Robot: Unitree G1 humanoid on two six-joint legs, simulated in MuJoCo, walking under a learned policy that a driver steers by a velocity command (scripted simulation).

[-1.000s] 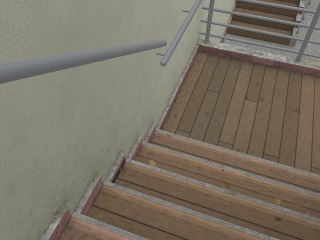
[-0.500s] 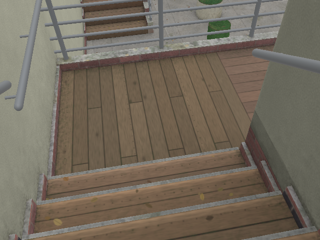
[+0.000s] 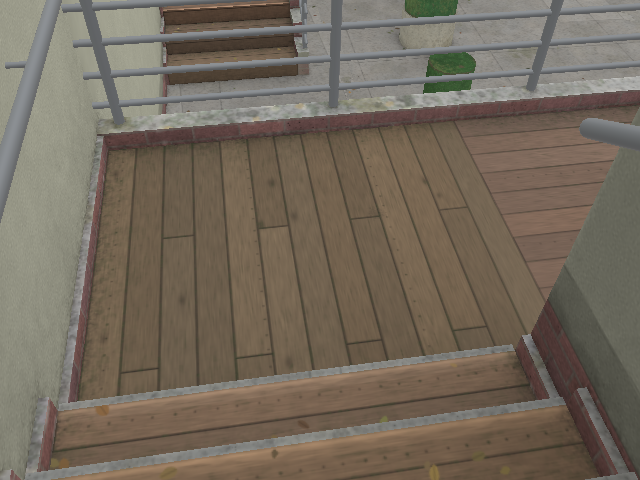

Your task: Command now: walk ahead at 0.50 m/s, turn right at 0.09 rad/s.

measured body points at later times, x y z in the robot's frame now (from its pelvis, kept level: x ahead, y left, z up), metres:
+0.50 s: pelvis +0.27 -0.01 -0.13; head +0.29 -0.02 +0.32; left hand +0.49 +0.17 -0.24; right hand +0.08 -0.19 -0.26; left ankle +0.05 +0.09 -0.71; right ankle +0.37 -0.10 -0.88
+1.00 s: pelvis +0.50 +0.04 -0.28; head +0.52 +0.05 +0.17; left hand +0.38 +0.21 -0.43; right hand +0.68 -0.18 -0.40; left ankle +0.60 +0.15 -1.03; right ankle +0.36 -0.10 -0.89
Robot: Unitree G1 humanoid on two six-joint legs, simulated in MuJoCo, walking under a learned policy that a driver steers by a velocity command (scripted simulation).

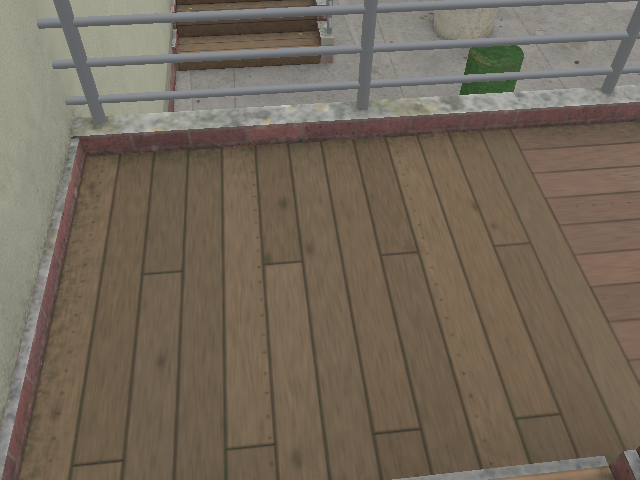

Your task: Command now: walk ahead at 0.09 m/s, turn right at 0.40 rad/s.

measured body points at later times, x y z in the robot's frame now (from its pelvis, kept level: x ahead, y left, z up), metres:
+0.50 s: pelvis +0.02 +0.01 -0.05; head +0.05 +0.00 +0.40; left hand +0.23 +0.14 -0.16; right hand -0.09 -0.20 -0.19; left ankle +0.08 +0.11 -0.78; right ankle +0.01 -0.14 -0.54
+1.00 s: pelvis -0.01 -0.08 +0.02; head +0.01 -0.08 +0.47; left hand +0.19 +0.13 -0.08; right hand +0.11 -0.40 -0.04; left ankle +0.09 +0.04 -0.64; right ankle -0.05 -0.17 -0.62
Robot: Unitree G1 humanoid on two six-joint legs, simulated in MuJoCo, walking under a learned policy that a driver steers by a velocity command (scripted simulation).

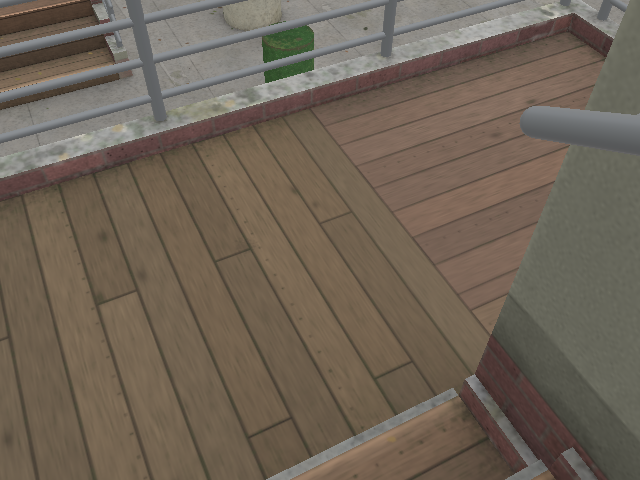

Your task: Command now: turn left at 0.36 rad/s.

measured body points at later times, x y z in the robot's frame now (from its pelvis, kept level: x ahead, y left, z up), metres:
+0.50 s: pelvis +0.07 +0.08 -0.08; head +0.08 +0.09 +0.37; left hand +0.13 +0.33 -0.21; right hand +0.20 -0.13 -0.21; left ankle +0.05 +0.17 -0.80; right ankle +0.22 -0.01 -0.69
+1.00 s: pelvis +0.18 +0.10 -0.06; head +0.18 +0.11 +0.39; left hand +0.10 +0.35 -0.20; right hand +0.36 -0.10 -0.18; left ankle +0.12 +0.20 -0.75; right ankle +0.19 -0.01 -0.80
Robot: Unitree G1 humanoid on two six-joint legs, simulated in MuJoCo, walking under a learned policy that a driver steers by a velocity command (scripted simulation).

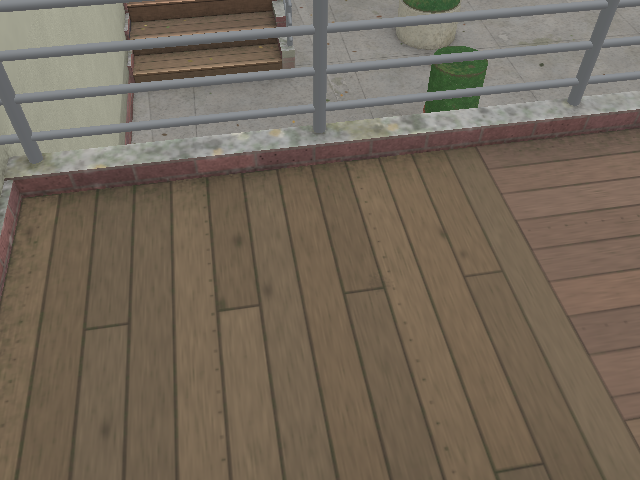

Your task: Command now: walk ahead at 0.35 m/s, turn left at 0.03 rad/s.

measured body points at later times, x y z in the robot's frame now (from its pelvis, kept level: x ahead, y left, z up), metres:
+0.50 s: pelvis +0.23 +0.05 -0.17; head +0.24 +0.05 +0.28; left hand +0.33 +0.31 -0.30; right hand +0.23 -0.19 -0.30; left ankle +0.10 +0.20 -0.71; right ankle +0.24 +0.01 -0.90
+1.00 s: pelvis +0.52 +0.08 -0.32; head +0.53 +0.09 +0.13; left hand +0.74 +0.26 -0.45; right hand +0.41 -0.13 -0.47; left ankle +0.56 +0.19 -1.06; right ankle +0.49 -0.04 -0.83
